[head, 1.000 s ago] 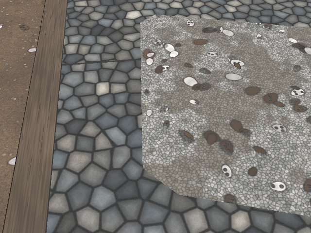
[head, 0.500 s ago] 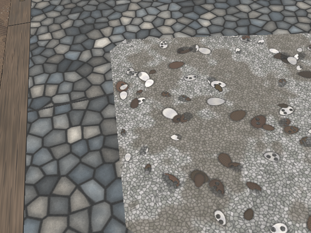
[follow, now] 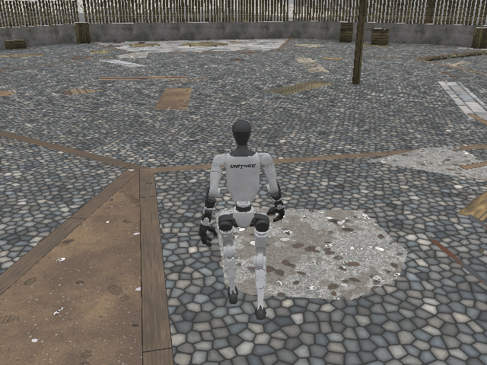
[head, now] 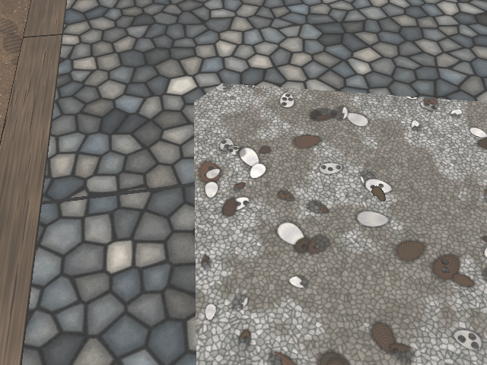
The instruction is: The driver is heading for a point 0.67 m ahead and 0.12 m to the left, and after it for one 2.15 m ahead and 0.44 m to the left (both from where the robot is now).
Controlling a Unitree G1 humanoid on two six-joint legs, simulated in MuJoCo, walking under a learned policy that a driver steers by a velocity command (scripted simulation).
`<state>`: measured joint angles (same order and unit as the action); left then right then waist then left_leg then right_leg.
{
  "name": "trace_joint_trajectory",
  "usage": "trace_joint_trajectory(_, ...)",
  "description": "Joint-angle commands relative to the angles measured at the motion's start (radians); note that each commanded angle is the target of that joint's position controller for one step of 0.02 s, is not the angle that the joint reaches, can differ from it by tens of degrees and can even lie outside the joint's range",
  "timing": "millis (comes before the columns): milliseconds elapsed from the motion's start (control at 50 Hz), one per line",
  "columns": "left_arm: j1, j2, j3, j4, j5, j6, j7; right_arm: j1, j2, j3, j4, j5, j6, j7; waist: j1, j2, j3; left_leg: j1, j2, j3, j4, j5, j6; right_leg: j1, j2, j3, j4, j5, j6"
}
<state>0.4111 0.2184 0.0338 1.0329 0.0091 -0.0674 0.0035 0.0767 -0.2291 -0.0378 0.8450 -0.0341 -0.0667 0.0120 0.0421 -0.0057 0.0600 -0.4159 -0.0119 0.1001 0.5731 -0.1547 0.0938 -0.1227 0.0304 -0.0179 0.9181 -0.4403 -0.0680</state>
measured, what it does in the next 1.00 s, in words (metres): walks ahead: right foot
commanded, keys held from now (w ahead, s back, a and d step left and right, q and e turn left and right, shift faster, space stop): w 0.58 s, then w+q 0.34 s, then q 0.08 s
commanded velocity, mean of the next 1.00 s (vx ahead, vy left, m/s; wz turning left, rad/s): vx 0.49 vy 0.00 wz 0.13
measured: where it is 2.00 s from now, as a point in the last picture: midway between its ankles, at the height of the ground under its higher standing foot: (266, 282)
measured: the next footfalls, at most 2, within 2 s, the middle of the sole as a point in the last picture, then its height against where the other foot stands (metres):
right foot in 0.48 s outside the picture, level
left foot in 1.02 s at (231, 281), level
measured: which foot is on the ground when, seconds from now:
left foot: down 0.00-0.50, up 0.52-1.00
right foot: up 0.00-0.46, down 0.48-1.00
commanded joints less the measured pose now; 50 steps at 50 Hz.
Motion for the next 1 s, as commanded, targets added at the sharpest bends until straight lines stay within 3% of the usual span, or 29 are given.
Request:
trace_joint_trajectory(20,-0.032,0.115,0.027,-0.084,0.005,-0.019,-0.006,0.199,-0.136,-0.044,0.033,0.023,0.005,-0.002,-0.08,0.047,-0.084,0.419,0.342,-0.497,-0.349,-0.12,0.172,-0.487,-0.068,0.077,0.336,0.089,-0.027)
trace_joint_trajectory(40,-0.046,0.092,0.026,-0.082,0.008,-0.014,-0.009,0.17,-0.102,-0.033,0.038,0.021,-0.001,-0.002,-0.051,0.05,-0.038,0.334,0.291,-0.406,-0.382,-0.074,0.134,-0.45,-0.099,0.069,0.273,0.127,-0.024)
trace_joint_trajectory(60,-0.033,0.081,0.024,-0.078,0.023,0.0,-0.013,0.163,-0.077,-0.025,0.053,0.024,-0.007,-0.005,-0.024,0.073,-0.018,0.266,0.252,-0.337,-0.405,-0.014,0.108,-0.399,-0.117,0.065,0.225,0.147,-0.012)
trace_joint_trajectory(120,-0.049,0.054,0.021,-0.079,0.029,0.024,-0.029,0.231,-0.091,-0.027,0.092,0.025,-0.03,-0.006,-0.007,0.067,-0.025,0.24,0.224,-0.251,-0.436,0.12,0.117,-0.386,-0.125,0.035,0.176,0.198,0.016)
trace_joint_trajectory(160,-0.134,0.057,0.021,-0.107,0.028,0.031,-0.033,0.266,-0.106,-0.03,0.11,0.027,-0.035,-0.006,-0.017,0.06,0.003,0.257,0.215,-0.22,-0.467,0.12,0.122,-0.46,-0.145,0.018,0.109,0.266,0.035)
trace_joint_trajectory(240,-0.304,0.049,0.013,-0.163,0.02,0.029,-0.036,0.329,-0.095,-0.023,0.136,0.027,-0.032,-0.007,-0.054,0.06,0.037,0.306,0.184,-0.163,-0.478,0.193,0.108,-0.515,-0.144,-0.016,-0.107,0.394,0.059)
trace_joint_trajectory(360,-0.453,0.052,0.004,-0.216,0.015,0.021,-0.033,0.419,-0.106,-0.022,0.179,0.016,-0.027,-0.019,-0.096,0.071,0.049,0.456,0.221,-0.139,-0.429,0.341,0.103,-0.49,-0.101,-0.048,-0.308,0.419,0.03)
trace_joint_trajectory(420,-0.425,0.071,0.014,-0.22,0.015,0.009,-0.028,0.398,-0.122,-0.028,0.188,0.009,-0.021,-0.029,-0.065,0.078,0.036,0.521,0.247,-0.128,-0.338,0.526,0.086,-0.413,-0.069,-0.056,-0.368,0.313,-0.013)
trace_joint_trajectory(440,-0.358,0.082,0.021,-0.2,0.016,0.003,-0.022,0.381,-0.13,-0.03,0.188,0.007,-0.019,-0.031,-0.033,0.082,0.002,0.521,0.242,-0.115,-0.254,0.662,0.072,-0.316,-0.038,-0.069,-0.391,0.275,-0.032)
trace_joint_trajectory(460,-0.218,0.094,0.032,-0.153,0.021,-0.005,-0.014,0.364,-0.131,-0.03,0.187,0.01,-0.015,-0.029,0.03,0.062,-0.068,0.495,0.212,-0.086,-0.091,0.732,0.055,-0.148,-0.005,-0.089,-0.455,0.297,-0.055)
trace_joint_trajectory(480,-0.035,0.142,0.051,-0.097,0.038,-0.016,-0.003,0.36,-0.112,-0.023,0.175,0.015,-0.016,-0.026,0.092,0.02,-0.176,0.351,0.167,-0.055,0.134,0.587,0.034,0.111,-0.071,-0.014,-0.464,0.296,-0.094)
trace_joint_trajectory(500,0.106,0.261,0.082,-0.082,0.061,-0.019,0.006,0.445,-0.017,0.001,0.137,0.055,-0.018,-0.013,0.088,-0.184,-0.338,0.001,0.032,0.011,0.527,0.112,-0.02,0.449,-0.382,0.425,-0.505,0.184,-0.213)
trace_joint_trajectory(520,0.072,0.253,0.083,-0.079,0.026,-0.002,-0.003,0.439,-0.072,-0.018,0.148,0.041,-0.018,-0.015,0.076,-0.185,-0.371,-0.155,-0.062,-0.099,0.703,-0.379,-0.014,0.446,-0.457,0.7,-0.647,0.169,-0.262)
trace_joint_trajectory(540,-0.053,0.208,0.072,-0.096,0.005,0.004,-0.005,0.348,-0.107,-0.032,0.129,0.026,-0.013,-0.016,0.028,-0.088,-0.2,-0.224,0.015,-0.154,0.737,-0.297,-0.001,0.304,-0.407,0.535,-0.652,0.114,-0.227)
trace_joint_trajectory(560,-0.132,0.137,0.053,-0.11,0.004,-0.001,-0.009,0.292,-0.09,-0.028,0.116,0.024,-0.019,-0.01,0.006,-0.042,-0.104,-0.213,0.053,-0.153,0.686,-0.211,0.001,0.161,-0.365,0.419,-0.69,0.156,-0.199)
trace_joint_trajectory(580,-0.165,0.097,0.041,-0.107,0.006,-0.008,-0.009,0.278,-0.069,-0.028,0.118,0.021,-0.016,-0.007,-0.025,-0.038,-0.048,-0.172,0.084,-0.148,0.621,-0.163,-0.001,0.063,-0.314,0.323,-0.726,0.216,-0.158)
trace_joint_trajectory(600,-0.175,0.069,0.032,-0.095,0.003,-0.015,-0.005,0.295,-0.053,-0.026,0.125,0.007,-0.001,-0.002,-0.054,-0.054,-0.025,-0.119,0.1,-0.151,0.575,-0.14,-0.012,-0.009,-0.278,0.242,-0.75,0.268,-0.125)
trace_joint_trajectory(640,-0.136,0.066,0.029,-0.075,0.007,-0.034,-0.001,0.32,-0.028,-0.023,0.139,0.0,0.024,0.009,-0.07,-0.058,-0.03,-0.075,0.094,-0.144,0.557,-0.11,-0.027,-0.049,-0.258,0.16,-0.774,0.352,-0.111)
trace_joint_trajectory(700,-0.084,0.096,0.035,-0.053,0.007,-0.051,0.001,0.229,-0.033,-0.027,0.106,0.004,0.043,0.017,-0.07,-0.051,0.007,-0.174,0.109,-0.144,0.501,-0.014,-0.042,-0.033,-0.252,0.072,-0.816,0.39,-0.104)
trace_joint_trajectory(820,-0.022,0.085,0.025,-0.038,0.006,-0.054,0.01,0.021,-0.014,-0.013,0.03,0.011,0.038,0.027,-0.028,-0.046,0.047,-0.23,0.094,-0.078,0.221,0.175,-0.051,0.04,-0.227,-0.076,-0.822,0.533,-0.07)
trace_joint_trajectory(900,0.055,0.095,0.025,-0.008,0.01,-0.046,0.026,-0.085,-0.01,-0.003,-0.022,0.006,0.034,0.033,0.004,-0.045,0.061,-0.23,0.071,0.0,0.084,0.152,-0.015,0.176,-0.262,-0.136,-0.771,0.699,-0.065)
trace_joint_trajectory(920,0.062,0.1,0.026,-0.004,0.012,-0.042,0.03,-0.09,-0.013,-0.004,-0.029,0.005,0.033,0.034,0.001,-0.048,0.058,-0.223,0.06,0.013,0.063,0.118,-0.001,0.213,-0.272,-0.149,-0.74,0.767,-0.063)
trace_joint_trajectory(960,0.037,0.118,0.03,-0.008,0.014,-0.032,0.04,-0.03,-0.02,-0.01,-0.019,-0.003,0.029,0.029,-0.035,-0.069,0.029,-0.134,-0.001,0.06,0.035,0.038,0.032,0.248,-0.271,-0.192,-0.592,1.132,-0.048)
trace_joint_trajectory(980,0.023,0.132,0.035,-0.012,0.014,-0.025,0.046,0.043,-0.032,-0.016,0.002,-0.007,0.025,0.024,-0.062,-0.087,-0.013,-0.058,-0.043,0.079,0.03,0.0,0.051,0.253,-0.268,-0.205,-0.475,1.277,-0.039)
trace_joint_trajectory(1000,0.01,0.145,0.04,-0.019,0.013,-0.017,0.048,0.148,-0.052,-0.027,0.032,-0.011,0.017,0.02,-0.099,-0.094,-0.074,0.051,-0.074,0.076,-0.009,0.006,0.074,0.235,-0.263,-0.208,-0.31,1.292,-0.032)
Velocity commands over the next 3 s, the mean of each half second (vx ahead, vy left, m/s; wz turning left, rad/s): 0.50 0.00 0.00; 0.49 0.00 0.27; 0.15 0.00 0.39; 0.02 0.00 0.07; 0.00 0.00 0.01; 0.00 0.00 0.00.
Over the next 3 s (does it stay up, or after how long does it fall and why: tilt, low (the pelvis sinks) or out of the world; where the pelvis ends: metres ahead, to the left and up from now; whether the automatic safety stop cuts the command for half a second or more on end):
stays up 0.72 -0.04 0.02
